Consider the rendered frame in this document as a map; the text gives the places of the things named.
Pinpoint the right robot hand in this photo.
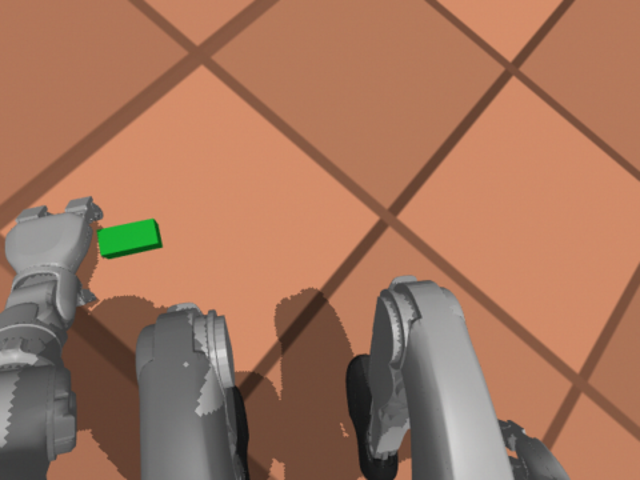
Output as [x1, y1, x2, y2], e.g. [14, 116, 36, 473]
[498, 419, 570, 480]

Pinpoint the right robot foot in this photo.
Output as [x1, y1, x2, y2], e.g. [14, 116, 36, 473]
[346, 354, 398, 480]

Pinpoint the left robot arm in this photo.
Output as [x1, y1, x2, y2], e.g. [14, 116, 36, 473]
[0, 266, 78, 480]

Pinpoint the left robot foot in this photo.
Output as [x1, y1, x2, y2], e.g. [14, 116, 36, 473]
[232, 385, 250, 480]

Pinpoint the small box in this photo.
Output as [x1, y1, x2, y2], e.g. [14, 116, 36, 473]
[97, 219, 163, 259]

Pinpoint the left robot hand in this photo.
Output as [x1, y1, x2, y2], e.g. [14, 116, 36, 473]
[5, 196, 103, 307]

